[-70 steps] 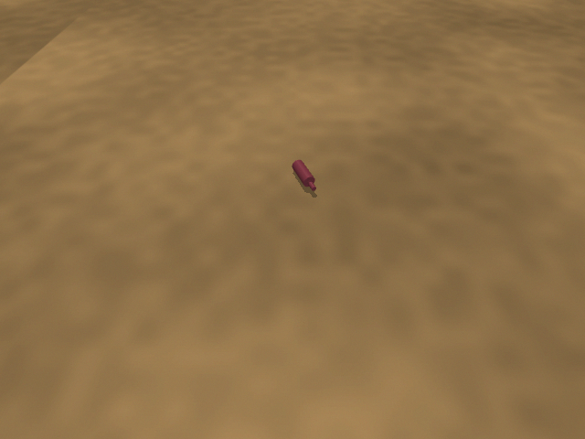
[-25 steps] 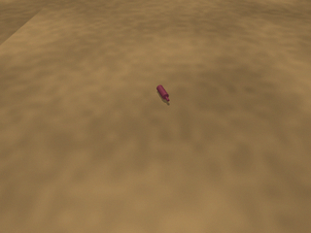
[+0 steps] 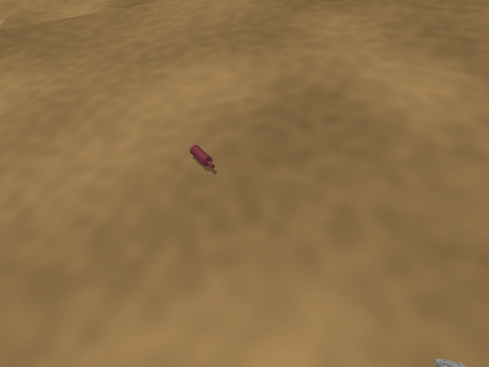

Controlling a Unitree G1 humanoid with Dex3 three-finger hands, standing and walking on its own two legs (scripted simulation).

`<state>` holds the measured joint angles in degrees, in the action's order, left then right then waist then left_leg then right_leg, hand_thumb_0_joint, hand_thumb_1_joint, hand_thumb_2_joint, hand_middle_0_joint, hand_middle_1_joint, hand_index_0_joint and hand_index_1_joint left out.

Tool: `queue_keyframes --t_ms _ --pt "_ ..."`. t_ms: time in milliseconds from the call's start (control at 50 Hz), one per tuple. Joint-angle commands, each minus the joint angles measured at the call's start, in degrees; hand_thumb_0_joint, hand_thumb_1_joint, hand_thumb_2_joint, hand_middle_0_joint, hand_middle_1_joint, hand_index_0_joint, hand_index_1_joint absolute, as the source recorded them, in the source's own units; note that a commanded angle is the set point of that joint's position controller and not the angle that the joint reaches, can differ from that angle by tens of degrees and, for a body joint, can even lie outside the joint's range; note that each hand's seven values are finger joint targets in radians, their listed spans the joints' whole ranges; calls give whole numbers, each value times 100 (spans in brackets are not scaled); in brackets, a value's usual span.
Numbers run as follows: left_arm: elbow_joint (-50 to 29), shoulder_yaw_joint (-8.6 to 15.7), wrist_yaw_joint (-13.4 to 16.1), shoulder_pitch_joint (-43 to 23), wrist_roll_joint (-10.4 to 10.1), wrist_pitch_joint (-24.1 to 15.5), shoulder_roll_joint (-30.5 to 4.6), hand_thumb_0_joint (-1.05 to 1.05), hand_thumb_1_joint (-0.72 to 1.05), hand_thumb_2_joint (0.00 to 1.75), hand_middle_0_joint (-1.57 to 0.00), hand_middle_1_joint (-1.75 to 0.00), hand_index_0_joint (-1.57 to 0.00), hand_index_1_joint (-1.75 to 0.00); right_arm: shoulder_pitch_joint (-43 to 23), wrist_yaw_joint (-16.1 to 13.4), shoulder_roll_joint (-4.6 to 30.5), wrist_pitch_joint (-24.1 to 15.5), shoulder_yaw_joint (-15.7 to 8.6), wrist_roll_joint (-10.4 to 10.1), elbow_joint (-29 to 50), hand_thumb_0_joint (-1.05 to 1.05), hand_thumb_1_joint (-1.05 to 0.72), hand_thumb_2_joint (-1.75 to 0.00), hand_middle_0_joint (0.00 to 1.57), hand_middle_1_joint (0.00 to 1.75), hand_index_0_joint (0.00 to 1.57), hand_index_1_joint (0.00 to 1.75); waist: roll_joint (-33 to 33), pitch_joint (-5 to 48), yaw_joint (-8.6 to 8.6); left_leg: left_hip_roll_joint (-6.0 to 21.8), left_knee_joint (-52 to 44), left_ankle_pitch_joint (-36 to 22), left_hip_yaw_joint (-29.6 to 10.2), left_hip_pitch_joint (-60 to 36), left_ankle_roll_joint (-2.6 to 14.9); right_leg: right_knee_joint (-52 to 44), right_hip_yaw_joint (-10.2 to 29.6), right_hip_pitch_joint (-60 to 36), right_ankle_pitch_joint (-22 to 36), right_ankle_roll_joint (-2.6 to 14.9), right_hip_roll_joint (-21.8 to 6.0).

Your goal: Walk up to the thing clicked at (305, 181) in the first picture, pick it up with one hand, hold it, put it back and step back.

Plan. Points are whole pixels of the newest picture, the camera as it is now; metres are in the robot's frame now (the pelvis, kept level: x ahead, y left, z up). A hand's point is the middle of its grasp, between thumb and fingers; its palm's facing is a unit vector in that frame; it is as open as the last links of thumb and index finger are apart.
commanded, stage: walk up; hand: left
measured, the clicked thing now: (203, 157) +1.38 +0.31 -0.73
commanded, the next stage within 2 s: none
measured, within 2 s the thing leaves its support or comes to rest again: neither
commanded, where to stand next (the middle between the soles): +0.94 +0.40 m, yaw -50 degrees
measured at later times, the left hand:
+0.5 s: hand (85, 285) +0.35 +0.39 -0.15, palm faces -0.29 -0.81 -0.52, open 7.4 cm
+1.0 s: hand (108, 186) +0.62 +0.40 -0.11, palm faces -0.40 -0.72 -0.56, open 7.4 cm
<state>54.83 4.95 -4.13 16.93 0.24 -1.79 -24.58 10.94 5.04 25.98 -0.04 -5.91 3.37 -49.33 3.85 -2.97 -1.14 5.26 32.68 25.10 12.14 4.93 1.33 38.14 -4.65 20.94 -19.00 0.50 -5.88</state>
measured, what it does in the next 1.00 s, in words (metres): walks ahead, turning right: left foot, then right foot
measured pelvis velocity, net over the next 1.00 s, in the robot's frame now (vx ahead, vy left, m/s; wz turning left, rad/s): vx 0.41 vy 0.17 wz -0.49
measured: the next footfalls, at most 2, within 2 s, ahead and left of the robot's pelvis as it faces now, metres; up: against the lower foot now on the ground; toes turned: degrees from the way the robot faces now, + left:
left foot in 0.42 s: +0.37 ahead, +0.20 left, +0.00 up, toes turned -10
right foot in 0.78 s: +0.40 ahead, -0.01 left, +0.00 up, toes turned -29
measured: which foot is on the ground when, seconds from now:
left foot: down 0.00-0.00, up 0.02-0.40, down 0.42-0.78, up 0.80-1.00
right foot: down 0.00-0.42, up 0.44-0.76, down 0.78-1.00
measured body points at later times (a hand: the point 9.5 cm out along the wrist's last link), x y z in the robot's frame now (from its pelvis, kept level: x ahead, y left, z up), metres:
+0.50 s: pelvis +0.21 +0.10 -0.02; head +0.24 +0.10 +0.43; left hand +0.36 +0.43 -0.12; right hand +0.22 -0.25 -0.11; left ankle +0.33 +0.21 -0.73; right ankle +0.10 -0.07 -0.67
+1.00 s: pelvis +0.41 +0.17 -0.02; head +0.40 +0.12 +0.43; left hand +0.64 +0.44 -0.08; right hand +0.33 -0.16 -0.14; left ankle +0.55 +0.29 -0.68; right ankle +0.36 +0.01 -0.72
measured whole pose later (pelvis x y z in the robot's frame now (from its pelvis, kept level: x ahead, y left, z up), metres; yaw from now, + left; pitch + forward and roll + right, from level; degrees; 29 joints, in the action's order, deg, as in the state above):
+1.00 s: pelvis +0.41 +0.17 -0.02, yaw -28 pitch -2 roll -2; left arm 46.6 2.4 3.8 19.0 0.5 -5.6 -24.1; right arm 15.6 6.0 26.7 3.8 -5.1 3.3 -42.1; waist 8.3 -4.2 -1.8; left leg 7.8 63.5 21.8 -4.1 34.4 -0.7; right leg 42.6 -0.1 20.7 -19.9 -0.5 -1.9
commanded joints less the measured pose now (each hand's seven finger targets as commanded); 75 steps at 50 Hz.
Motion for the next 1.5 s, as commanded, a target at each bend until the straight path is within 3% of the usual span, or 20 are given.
queue_keyframes --t_ms 0,20,140,300,380,400,440,500,620,700,740,780,880,1040,1100,1140,1160,1260,1440,1480 --pt "16 584 402 2202 138 -239 -1831 0 90 90 -20 -30 -20 -30 -1460 101 363 -120 -31 -15 1332 0 -90 -90 20 30 20 30 -2612 34 1283 -650 3719 1552 -859 4487 9 -2170 3314 -2859 -2579 884 -1029" --pt "-433 474 455 1188 65 -275 -1969 0 90 90 -20 -30 -20 -30 -1338 136 712 -102 -129 -63 1454 0 -90 -90 20 30 20 30 -1672 -29 690 -345 3766 992 -1960 4328 -91 -3248 5533 -1915 -3537 1546 -1932" --pt "-824 344 619 178 -46 -502 -1817 0 90 90 -20 -30 -20 -30 -403 199 1176 -52 -225 -81 1013 0 -90 -90 20 30 20 30 -884 -79 58 224 2617 -518 -1810 3175 -135 -2391 2558 -898 -1268 1014 -882" --pt "-1005 381 630 -10 71 -498 -2006 0 90 90 -20 -30 -20 -30 -298 390 1060 37 -330 -88 1232 0 -90 -90 20 30 20 30 -1165 -235 -120 208 1234 -1635 -1389 2017 -224 -2026 1700 274 -915 863 -470" --pt "-1001 200 714 -67 137 -399 -1533 0 90 90 -20 -30 -20 -30 1349 221 1377 -73 -596 -27 778 0 -90 -90 20 30 20 30 80 535 -1019 -213 297 -596 -1241 -635 46 1079 1102 1312 240 546 -53" --pt "-1005 -13 739 235 96 -382 -870 0 90 90 -20 -30 -20 -30 1851 92 1695 -155 -667 74 738 0 -90 -90 20 30 20 30 1585 544 -1147 753 -823 847 -2734 -869 157 2841 796 2088 -1051 301 696" --pt "-880 -85 849 543 -31 -402 -1201 0 90 90 -20 -30 -20 -30 491 -25 2149 -227 -757 -234 1069 0 -90 -90 20 30 20 30 1525 408 -296 2019 -2526 2219 -5477 234 1024 4260 886 2365 -940 435 350" --pt "-443 119 675 495 -162 -403 -1580 0 90 90 -20 -30 -20 -30 193 -41 1334 -224 -491 -120 1175 0 -90 -90 20 30 20 30 899 250 -169 1204 -1637 766 -3006 753 945 2965 617 1664 -149 238 -65" --pt "-708 41 619 -65 -164 -377 -1107 0 90 90 -20 -30 -20 -30 731 -75 1148 -184 -355 7 1109 0 -90 -90 20 30 20 30 830 384 -383 1265 -1203 -2536 -1785 204 1261 979 86 1021 -271 141 151" --pt "-470 213 705 813 -102 -376 -1177 0 90 90 -20 -30 -20 -30 -43 -8 1002 -31 -242 -43 1469 0 -90 -90 20 30 20 30 -44 617 335 770 28 -1811 -747 1854 728 -532 -106 -1553 1281 276 417" --pt "-422 507 870 1642 21 -397 -1885 0 90 90 -20 -30 -20 -30 272 -5 535 -25 -65 -19 1567 0 -90 -90 20 30 20 30 -1651 856 758 -139 2396 473 -485 3916 102 -1269 2017 -3308 -340 847 -573" --pt "-929 484 971 873 -88 -367 -2212 0 90 90 -20 -30 -20 -30 525 -75 1265 141 -294 48 1514 0 -90 -90 20 30 20 30 -782 596 369 70 3909 700 -1992 4345 -295 -2057 4814 -2225 -1867 1920 -2272" --pt "-1126 399 934 286 -30 -483 -1879 0 90 90 -20 -30 -20 -30 875 -19 1241 217 -327 19 1067 0 -90 -90 20 30 20 30 -843 128 -108 301 3455 -259 -1855 3461 -221 -1472 2410 -533 -173 1253 -1006" --pt "-1086 516 991 428 149 -512 -2318 0 90 90 -20 -30 -20 -30 179 151 1152 246 -439 31 1420 0 -90 -90 20 30 20 30 -1374 69 12 184 2276 -245 -1237 2654 -131 -923 2063 636 -555 1239 -673" --pt "-1149 424 1055 -234 161 -442 -2163 0 90 90 -20 -30 -20 -30 1215 113 1188 196 -580 46 1169 0 -90 -90 20 30 20 30 -976 456 -796 -188 1261 -272 -819 784 -75 343 1406 1609 -217 856 -413" --pt "-1177 27 1135 180 68 -391 -946 0 90 90 -20 -30 -20 -30 1704 -25 2033 77 -768 94 1084 0 -90 -90 20 30 20 30 2314 334 -977 1507 -1450 1176 -4239 -23 238 3427 369 3495 -1697 167 1153" --pt "-1029 86 1228 74 34 -403 -1390 0 90 90 -20 -30 -20 -30 998 -87 2430 61 -844 -48 1160 0 -90 -90 20 30 20 30 2126 189 -654 1829 -2068 1839 -5308 578 843 4212 908 3256 -1519 404 662" --pt "-174 172 1013 876 -126 -378 -1613 0 90 90 -20 -30 -20 -30 325 -190 1297 24 -493 -54 1287 0 -90 -90 20 30 20 30 1007 116 -153 948 -849 -991 -2371 668 659 2934 475 2144 -277 165 259" --pt "-259 294 1057 1618 -86 -333 -1279 0 90 90 -20 -30 -20 -30 -243 -129 966 259 -272 73 1712 0 -90 -90 20 30 20 30 -24 359 516 681 388 -1787 -1134 2140 456 -299 -93 -1336 1024 330 417" --pt "-408 577 1223 2178 58 -357 -2052 0 90 90 -20 -30 -20 -30 309 -170 437 236 -104 3 1770 0 -90 -90 20 30 20 30 -1857 787 820 -304 3329 910 -846 4057 -441 -1279 3143 -2973 563 1244 -1434"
